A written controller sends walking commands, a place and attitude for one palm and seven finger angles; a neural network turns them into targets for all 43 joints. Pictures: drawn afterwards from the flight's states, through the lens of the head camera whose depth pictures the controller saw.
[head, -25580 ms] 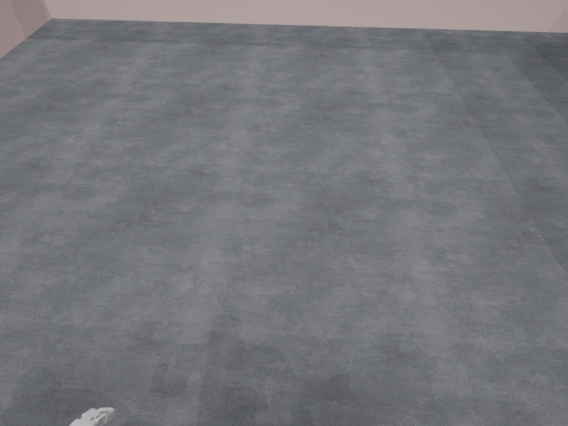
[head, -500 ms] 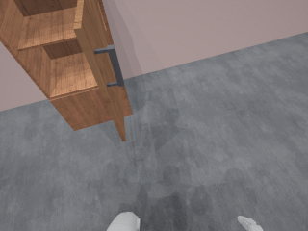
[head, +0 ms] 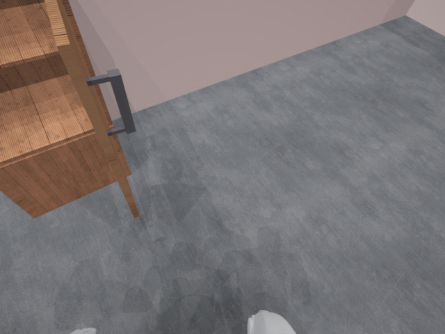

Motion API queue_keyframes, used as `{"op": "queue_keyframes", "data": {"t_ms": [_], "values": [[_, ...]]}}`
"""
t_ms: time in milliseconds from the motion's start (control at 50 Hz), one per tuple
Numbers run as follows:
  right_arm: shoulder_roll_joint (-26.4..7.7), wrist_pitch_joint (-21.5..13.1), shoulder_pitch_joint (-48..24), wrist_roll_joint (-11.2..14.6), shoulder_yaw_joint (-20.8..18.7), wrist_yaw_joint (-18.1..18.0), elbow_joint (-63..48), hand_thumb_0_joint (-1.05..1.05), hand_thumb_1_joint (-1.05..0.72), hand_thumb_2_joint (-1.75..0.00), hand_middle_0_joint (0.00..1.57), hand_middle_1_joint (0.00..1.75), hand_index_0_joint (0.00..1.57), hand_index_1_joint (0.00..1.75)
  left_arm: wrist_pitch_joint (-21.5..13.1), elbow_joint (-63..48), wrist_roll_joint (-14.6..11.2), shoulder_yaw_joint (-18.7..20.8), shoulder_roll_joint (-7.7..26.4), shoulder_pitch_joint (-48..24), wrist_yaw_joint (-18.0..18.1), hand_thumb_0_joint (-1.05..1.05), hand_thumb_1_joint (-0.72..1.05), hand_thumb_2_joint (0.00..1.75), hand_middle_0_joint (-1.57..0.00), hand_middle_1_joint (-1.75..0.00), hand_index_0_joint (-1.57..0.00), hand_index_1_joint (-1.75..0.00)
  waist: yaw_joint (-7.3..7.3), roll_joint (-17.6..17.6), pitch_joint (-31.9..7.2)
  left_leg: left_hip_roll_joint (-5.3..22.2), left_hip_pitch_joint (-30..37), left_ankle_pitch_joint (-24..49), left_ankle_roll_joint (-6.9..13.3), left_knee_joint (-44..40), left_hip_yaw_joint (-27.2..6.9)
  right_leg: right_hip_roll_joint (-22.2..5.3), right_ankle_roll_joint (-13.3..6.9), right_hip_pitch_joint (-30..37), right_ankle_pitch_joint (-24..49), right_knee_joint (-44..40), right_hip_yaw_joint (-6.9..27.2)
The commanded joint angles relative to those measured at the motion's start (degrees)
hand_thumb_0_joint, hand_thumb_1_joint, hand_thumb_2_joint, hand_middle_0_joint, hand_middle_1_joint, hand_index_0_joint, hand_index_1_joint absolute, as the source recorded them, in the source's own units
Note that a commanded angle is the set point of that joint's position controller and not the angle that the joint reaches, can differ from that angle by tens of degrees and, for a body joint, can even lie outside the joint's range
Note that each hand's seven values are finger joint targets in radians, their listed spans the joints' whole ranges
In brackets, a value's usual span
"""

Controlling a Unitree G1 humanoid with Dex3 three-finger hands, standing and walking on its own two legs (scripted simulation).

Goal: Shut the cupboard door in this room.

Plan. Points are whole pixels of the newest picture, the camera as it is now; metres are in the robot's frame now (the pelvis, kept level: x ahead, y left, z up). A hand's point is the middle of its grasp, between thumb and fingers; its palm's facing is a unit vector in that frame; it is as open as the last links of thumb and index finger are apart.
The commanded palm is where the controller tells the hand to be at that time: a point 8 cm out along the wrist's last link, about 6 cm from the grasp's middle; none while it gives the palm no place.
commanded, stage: walk around to get in front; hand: left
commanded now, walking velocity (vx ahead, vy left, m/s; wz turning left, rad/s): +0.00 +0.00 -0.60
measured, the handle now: (113, 106) +0.50 +0.29 +0.06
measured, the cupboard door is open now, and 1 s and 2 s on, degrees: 82 82 82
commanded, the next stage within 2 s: none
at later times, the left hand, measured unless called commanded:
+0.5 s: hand (174, 307) +0.18 +0.11 -0.15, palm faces -0.33 -0.91 -0.26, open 7.4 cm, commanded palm none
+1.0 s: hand (198, 256) +0.29 +0.07 -0.17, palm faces -0.56 -0.81 -0.16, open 7.4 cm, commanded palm none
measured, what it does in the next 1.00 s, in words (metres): walks ahead, turning right: right foot, then left foot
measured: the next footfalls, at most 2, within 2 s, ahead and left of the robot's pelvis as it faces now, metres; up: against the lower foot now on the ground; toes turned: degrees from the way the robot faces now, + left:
right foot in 0.24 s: +0.03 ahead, -0.15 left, +0.00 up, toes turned -15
left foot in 0.70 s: +0.11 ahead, +0.07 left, +0.00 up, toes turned -22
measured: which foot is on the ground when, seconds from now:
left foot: down 0.00-0.24, up 0.26-0.68, down 0.70-1.00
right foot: up 0.00-0.22, down 0.24-0.70, up 0.72-1.00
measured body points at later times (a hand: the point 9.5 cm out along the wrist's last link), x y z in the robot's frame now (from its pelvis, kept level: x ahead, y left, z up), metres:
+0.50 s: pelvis +0.00 -0.05 +0.00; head +0.05 -0.08 +0.44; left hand +0.19 +0.16 -0.13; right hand -0.01 -0.32 -0.15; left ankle +0.05 +0.11 -0.67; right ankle -0.01 -0.14 -0.74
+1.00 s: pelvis +0.11 -0.05 +0.00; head +0.16 -0.05 +0.45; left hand +0.32 +0.12 -0.16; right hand -0.05 -0.24 -0.13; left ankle +0.08 +0.09 -0.74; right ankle +0.06 -0.21 -0.65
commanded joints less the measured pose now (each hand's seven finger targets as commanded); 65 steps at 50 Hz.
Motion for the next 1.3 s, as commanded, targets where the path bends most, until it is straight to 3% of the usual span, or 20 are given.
{"op": "queue_keyframes", "data": {"t_ms": [0,140,180,200,220,240,340,580,620,640,680,700,820,1000,1100,1140,1160,1180,1240,1280], "values": [[-11.5,-1.4,5.4,0.1,-3.7,-0.7,-2.3,0.00,-0.90,-0.90,0.20,0.30,0.20,0.30,-1.0,-5.5,0.1,0.2,1.9,-4.5,-0.3,0.00,0.90,0.90,-0.20,-0.30,-0.20,-0.30,-4.06,11.6,-6.6,14.3,10.4,36.7,7.3,-6.1,-6.5,-2.5,0.7,-4.1,0.0,-3.2,-2.3],[-13.8,-1.0,6.7,-0.3,-5.0,0.0,-0.2,0.00,-0.90,-0.90,0.20,0.30,0.20,0.30,-1.8,-6.1,0.0,-0.6,0.7,-7.1,-0.4,0.00,0.90,0.90,-0.20,-0.30,-0.20,-0.30,-4.84,15.1,-7.7,15.8,10.3,40.5,5.4,-0.5,-0.7,-1.0,-1.9,6.7,-0.3,-24.7,-7.0],[-14.1,-1.0,5.6,0.1,-5.1,0.2,-0.2,0.00,-0.90,-0.90,0.20,0.30,0.20,0.30,-2.5,-4.7,0.0,-0.3,2.4,-1.7,0.0,0.00,0.90,0.90,-0.20,-0.30,-0.20,-0.30,-1.52,12.5,-9.6,14.9,7.0,39.4,1.7,6.9,3.1,-0.5,-3.4,16.6,10.8,-37.2,-7.5],[-12.8,-0.9,6.6,0.7,-4.8,0.6,-0.7,0.00,-0.90,-0.90,0.20,0.30,0.20,0.30,-3.2,-3.2,0.3,0.2,6.2,3.3,0.6,0.00,0.90,0.90,-0.20,-0.30,-0.20,-0.30,0.73,4.5,-12.7,13.7,-2.7,32.5,-1.5,17.1,5.4,-4.9,-5.5,30.8,24.6,-42.6,-2.4],[-7.8,-0.5,4.5,0.8,-3.2,0.8,-3.7,0.00,-0.90,-0.90,0.20,0.30,0.20,0.30,-3.7,-2.0,0.5,1.8,13.0,8.0,1.7,0.00,0.90,0.90,-0.20,-0.30,-0.20,-0.30,2.92,-14.1,-14.3,4.7,-22.3,-11.1,-5.2,31.4,7.4,-20.9,-12.0,43.3,55.1,-41.5,17.5],[-8.8,0.3,0.8,1.1,-2.8,-0.4,-5.0,0.00,-0.90,-0.90,0.20,0.30,0.20,0.30,-3.1,-1.3,-0.8,2.1,13.5,10.4,2.6,0.00,0.90,0.90,-0.20,-0.30,-0.20,-0.30,4.23,-12.6,-15.8,3.1,-23.2,-20.5,-5.1,37.9,-1.6,-24.6,-17.3,38.8,67.3,-39.6,19.1],[-8.4,1.6,1.0,0.2,-2.9,-0.1,-2.2,0.00,-0.90,-0.90,0.20,0.30,0.20,0.30,-2.5,-5.9,-0.1,0.8,8.1,-2.2,3.0,0.00,0.90,0.90,-0.20,-0.30,-0.20,-0.30,-1.35,-4.7,-8.5,3.5,-19.9,-7.5,-5.9,37.6,-4.5,-14.1,-14.1,23.4,40.6,-42.5,11.9],[-8.3,-0.7,-4.1,0.3,-2.7,1.0,-6.3,0.00,-0.90,-0.90,0.20,0.30,0.20,0.30,-3.5,-5.4,0.4,1.4,9.3,0.9,1.4,0.00,0.90,0.90,-0.20,-0.30,-0.20,-0.30,0.09,-7.7,-6.7,-1.3,-11.8,-7.9,-4.6,15.4,-3.6,-10.6,-15.2,16.2,3.0,-49.1,23.7],[-8.0,-1.7,1.3,0.4,-2.7,0.7,-5.1,0.00,-0.90,-0.90,0.20,0.30,0.20,0.30,-3.6,-5.6,0.2,1.4,9.0,-1.1,1.2,0.00,0.90,0.90,-0.20,-0.30,-0.20,-0.30,-2.83,-6.2,-7.8,-2.5,-1.6,-4.1,-4.0,5.1,-2.6,-8.7,-13.5,11.6,1.7,-45.9,23.2],[-8.7,-2.3,6.0,0.5,-2.8,0.4,-3.5,0.00,-0.90,-0.90,0.20,0.30,0.20,0.30,-3.5,-6.0,-0.1,1.0,7.5,-2.8,1.1,0.00,0.90,0.90,-0.20,-0.30,-0.20,-0.30,-5.34,-4.2,-9.1,-1.9,8.1,-1.1,-3.5,-3.1,-2.7,-5.4,-11.1,5.9,0.2,-41.4,20.4],[-18.8,-2.7,12.7,-0.6,-4.8,-0.2,-2.6,0.00,-0.90,-0.90,0.20,0.30,0.20,0.30,-3.5,-8.6,-0.5,-0.4,0.5,-2.0,0.1,0.00,0.90,0.90,-0.20,-0.30,-0.20,-0.30,-7.76,22.2,-8.2,23.1,18.9,-23.5,3.8,-18.2,-31.2,5.2,-4.7,-14.4,-11.1,-14.9,3.5],[-18.6,-2.6,11.2,-0.3,-4.7,0.0,-3.0,0.00,-0.90,-0.90,0.20,0.30,0.20,0.30,-3.7,-9.3,0.2,0.3,3.0,-4.7,-0.2,0.00,0.90,0.90,-0.20,-0.30,-0.20,-0.30,-7.95,17.9,-4.5,28.3,10.6,-28.5,7.5,-21.4,-35.2,-0.8,-4.4,-14.8,-7.9,-7.8,3.7],[-8.6,-4.7,9.4,0.0,-2.2,-0.2,-1.3,0.00,-0.90,-0.90,0.20,0.30,0.20,0.30,-3.2,-4.2,0.9,0.3,-0.5,-0.3,-1.7,0.00,0.90,0.90,-0.20,-0.30,-0.20,-0.30,-2.81,9.6,-1.8,13.8,8.5,9.6,1.9,-16.3,-4.9,-3.8,-2.1,-11.5,11.5,3.8,-1.2],[-7.2,-5.0,19.4,-0.7,-2.8,-0.4,5.3,0.00,-0.90,-0.90,0.20,0.30,0.20,0.30,-3.4,-6.2,0.7,-1.4,-3.7,-12.9,-1.9,0.00,0.90,0.90,-0.20,-0.30,-0.20,-0.30,-6.49,11.3,1.8,15.5,16.3,28.5,4.3,-13.6,4.2,-4.6,-2.8,-13.2,12.1,-16.1,-8.4],[-9.7,-4.8,17.6,-0.1,-3.6,-0.1,6.4,0.00,-0.90,-0.90,0.20,0.30,0.20,0.30,-4.9,-3.0,0.7,-1.1,-2.0,-3.3,-0.9,0.00,0.90,0.90,-0.20,-0.30,-0.20,-0.30,-0.87,13.0,-5.5,15.4,17.3,61.1,2.2,2.6,10.5,2.2,-8.1,7.3,10.0,-30.7,-13.5],[-8.8,-4.8,14.7,1.1,-3.3,0.7,5.0,0.00,-0.90,-0.90,0.20,0.30,0.20,0.30,-6.2,2.7,1.2,0.9,5.1,13.8,0.0,0.00,0.90,0.90,-0.20,-0.30,-0.20,-0.30,7.54,5.5,-15.5,12.4,-3.4,41.8,-1.3,26.3,11.0,-3.2,-11.5,40.9,19.9,-35.8,-6.3],[-4.2,-5.0,14.7,1.9,-2.3,0.6,3.0,0.00,-0.90,-0.90,0.20,0.30,0.20,0.30,-6.6,4.6,0.6,2.2,11.3,20.4,1.0,0.00,0.90,0.90,-0.20,-0.30,-0.20,-0.30,8.56,-7.4,-22.4,2.2,-22.3,-12.7,-4.1,46.1,8.3,-22.0,-19.2,55.0,30.2,-37.2,21.3],[-5.0,-4.7,10.7,2.2,-2.2,0.3,1.2,0.00,-0.90,-0.90,0.20,0.30,0.20,0.30,-6.2,4.7,-1.0,2.7,13.9,19.0,1.5,0.00,0.90,0.90,-0.20,-0.30,-0.20,-0.30,7.62,-7.6,-24.2,1.8,-26.0,-15.9,-3.1,54.9,-0.7,-26.4,-21.9,51.2,33.3,-43.2,28.5],[-5.0,-3.7,6.0,0.2,-2.6,0.6,2.4,0.00,-0.90,-0.90,0.20,0.30,0.20,0.30,-6.6,1.5,-0.8,0.4,5.8,6.4,2.2,0.00,0.90,0.90,-0.20,-0.30,-0.20,-0.30,1.50,3.7,-8.0,7.2,-26.0,-2.7,-2.7,51.5,-5.7,-19.5,-17.0,27.0,24.1,-46.7,16.3],[-3.2,-2.3,10.8,-0.3,-2.1,0.7,4.4,0.00,-0.90,-0.90,0.20,0.30,0.20,0.30,-7.4,1.2,-0.1,-0.4,3.5,2.6,2.4,0.00,0.90,0.90,-0.20,-0.30,-0.20,-0.30,-2.58,0.6,-7.0,7.4,-21.2,-1.0,-3.5,45.6,-4.5,-16.2,-15.0,18.4,24.9,-49.1,9.8]]}}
